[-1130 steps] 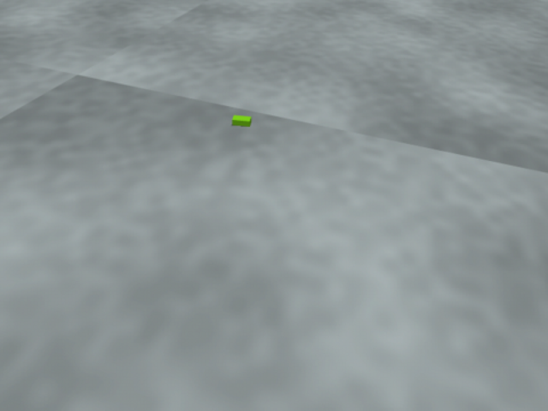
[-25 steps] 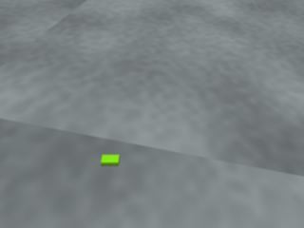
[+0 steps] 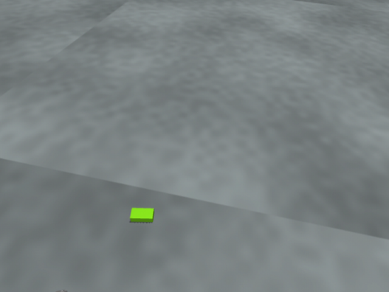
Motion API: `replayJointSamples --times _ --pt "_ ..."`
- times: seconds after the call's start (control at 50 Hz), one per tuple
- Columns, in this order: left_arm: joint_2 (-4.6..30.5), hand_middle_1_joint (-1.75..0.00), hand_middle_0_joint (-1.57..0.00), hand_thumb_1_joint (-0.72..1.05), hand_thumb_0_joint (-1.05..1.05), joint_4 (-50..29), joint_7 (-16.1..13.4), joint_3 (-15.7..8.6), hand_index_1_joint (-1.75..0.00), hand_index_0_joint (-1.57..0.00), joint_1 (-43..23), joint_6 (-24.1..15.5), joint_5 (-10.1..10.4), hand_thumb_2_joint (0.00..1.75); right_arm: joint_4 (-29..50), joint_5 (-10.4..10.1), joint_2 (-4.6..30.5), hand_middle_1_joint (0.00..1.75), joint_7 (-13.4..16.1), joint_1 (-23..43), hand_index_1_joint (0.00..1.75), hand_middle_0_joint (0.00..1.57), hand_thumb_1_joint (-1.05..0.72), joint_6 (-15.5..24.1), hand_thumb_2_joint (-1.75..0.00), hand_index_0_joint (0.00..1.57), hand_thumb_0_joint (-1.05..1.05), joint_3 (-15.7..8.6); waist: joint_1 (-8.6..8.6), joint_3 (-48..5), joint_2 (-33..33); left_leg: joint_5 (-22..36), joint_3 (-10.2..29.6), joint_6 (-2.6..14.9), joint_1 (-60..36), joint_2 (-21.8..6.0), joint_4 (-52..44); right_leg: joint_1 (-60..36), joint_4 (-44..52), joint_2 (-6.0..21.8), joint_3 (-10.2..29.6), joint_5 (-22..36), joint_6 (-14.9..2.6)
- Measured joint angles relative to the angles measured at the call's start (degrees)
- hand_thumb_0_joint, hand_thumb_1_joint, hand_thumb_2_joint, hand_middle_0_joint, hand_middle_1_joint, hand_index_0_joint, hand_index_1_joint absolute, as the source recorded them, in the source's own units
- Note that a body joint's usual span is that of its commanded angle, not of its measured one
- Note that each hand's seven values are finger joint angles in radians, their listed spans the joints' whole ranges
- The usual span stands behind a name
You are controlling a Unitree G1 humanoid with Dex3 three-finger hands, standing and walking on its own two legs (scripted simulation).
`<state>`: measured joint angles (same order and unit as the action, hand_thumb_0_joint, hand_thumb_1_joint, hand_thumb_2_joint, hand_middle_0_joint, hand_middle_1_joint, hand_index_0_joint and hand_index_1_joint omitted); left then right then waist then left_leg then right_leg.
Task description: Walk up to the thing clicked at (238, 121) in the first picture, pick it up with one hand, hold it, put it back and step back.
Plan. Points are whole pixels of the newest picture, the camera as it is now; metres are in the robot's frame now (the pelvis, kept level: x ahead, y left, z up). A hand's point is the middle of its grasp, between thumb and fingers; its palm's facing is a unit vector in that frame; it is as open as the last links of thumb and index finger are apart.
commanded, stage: walk up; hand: left
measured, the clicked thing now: (142, 214) +0.69 +0.24 -0.76
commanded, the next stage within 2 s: stand in 0.12 s
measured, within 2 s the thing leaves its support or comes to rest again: neither
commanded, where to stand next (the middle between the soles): +0.32 -0.02 m, yaw +2 degrees
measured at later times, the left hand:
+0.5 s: hand out of the picture +0.05 +0.25 -0.15, palm faces -0.01 -0.94 -0.34, open 7.4 cm
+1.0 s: hand out of the picture +0.06 +0.24 -0.15, palm faces -0.03 -0.94 -0.35, open 7.4 cm
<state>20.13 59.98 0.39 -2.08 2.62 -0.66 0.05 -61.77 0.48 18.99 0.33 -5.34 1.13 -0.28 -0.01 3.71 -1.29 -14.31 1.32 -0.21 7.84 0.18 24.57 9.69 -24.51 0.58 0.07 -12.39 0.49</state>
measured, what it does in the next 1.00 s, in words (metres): stands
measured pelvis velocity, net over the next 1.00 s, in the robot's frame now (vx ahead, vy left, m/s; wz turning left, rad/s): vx -0.01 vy -0.01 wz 0.00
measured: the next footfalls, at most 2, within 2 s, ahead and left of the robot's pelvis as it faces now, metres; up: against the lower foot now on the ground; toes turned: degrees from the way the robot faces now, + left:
left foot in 1.40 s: +0.12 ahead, +0.16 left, +0.00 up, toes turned +4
right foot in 1.86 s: +0.30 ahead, -0.16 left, +0.00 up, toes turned +0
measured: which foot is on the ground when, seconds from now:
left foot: down 0.00-1.00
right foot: down 0.00-1.00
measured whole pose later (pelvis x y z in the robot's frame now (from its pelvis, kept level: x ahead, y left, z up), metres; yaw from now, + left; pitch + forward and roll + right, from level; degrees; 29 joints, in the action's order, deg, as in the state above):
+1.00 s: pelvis -0.01 -0.01 +0.01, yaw +0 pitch -3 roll +0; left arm 20.5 65.0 0.7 0.6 6.2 -1.1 -0.5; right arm -65.4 0.5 20.2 -0.5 -7.6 0.5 0.4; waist -0.2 2.5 0.2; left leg -9.9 1.9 -1.5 5.5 -0.9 18.2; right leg 7.6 -18.7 -0.4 -0.5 -8.3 -0.6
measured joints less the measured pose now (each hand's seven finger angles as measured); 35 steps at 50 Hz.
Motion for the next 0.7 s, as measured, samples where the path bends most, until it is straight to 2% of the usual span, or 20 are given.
replayJointSamples --times 0.12,0.42,0.7 --pt "0.2 -0.3 -0.2 0.91 0.0 1.7 0.1 -0.1 -0.3 -0.2 0.5 0.2 -0.3 0.9 -0.7 0.2 0.3 0.3 -0.1 1.3 0.3 0.2 -0.9 -0.1 -0.9 0.2 0.01 -0.2 0.36 -0.1 0.1 1.1 0.0 0.01 -0.7 0.0 -1.7 -0.9 1.9 0.0 0.0 1.2 0.1" --pt "-0.1 -0.3 -0.2 0.91 0.01 6.0 0.3 1.8 -0.29 -0.2 3.6 0.0 -0.7 0.9 -2.4 -0.1 0.3 0.3 -0.7 1.0 0.3 0.2 -0.9 -0.3 -0.9 0.2 0.01 0.3 0.88 -0.2 1.3 4.3 0.1 -0.31 -3.2 0.0 -6.7 -2.9 5.8 0.1 -0.1 3.8 -0.05" --pt "0.2 -0.3 -0.2 0.91 0.01 5.9 0.3 2.5 -0.3 -0.2 4.5 -0.4 -0.7 0.9 -3.8 0.0 0.9 0.3 -1.1 -1.7 0.3 0.2 -0.9 -0.8 -0.9 0.2 0.01 0.3 0.28 -0.5 1.6 4.7 0.5 -0.88 -2.2 -0.6 -6.5 -2.0 5.9 -0.5 -0.5 4.2 -0.64"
